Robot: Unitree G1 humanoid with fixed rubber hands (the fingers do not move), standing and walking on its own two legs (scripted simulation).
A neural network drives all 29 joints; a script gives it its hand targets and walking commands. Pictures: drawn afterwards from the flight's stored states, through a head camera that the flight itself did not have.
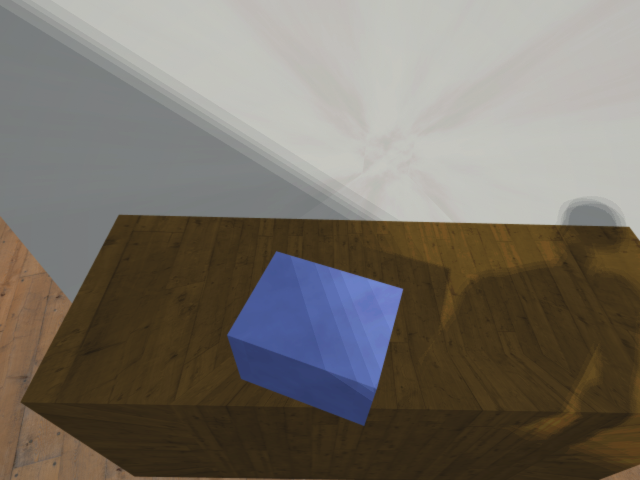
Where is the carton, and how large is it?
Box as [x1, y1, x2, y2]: [227, 251, 402, 425]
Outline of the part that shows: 276,251 227,334 240,376 242,379 363,425 377,386 402,289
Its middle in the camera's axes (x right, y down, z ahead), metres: +0.00 +0.16 +0.65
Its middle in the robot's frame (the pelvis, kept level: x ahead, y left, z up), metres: +0.39 +0.00 -0.12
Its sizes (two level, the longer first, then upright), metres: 0.227 0.175 0.158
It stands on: a pedestal, 0.57 m high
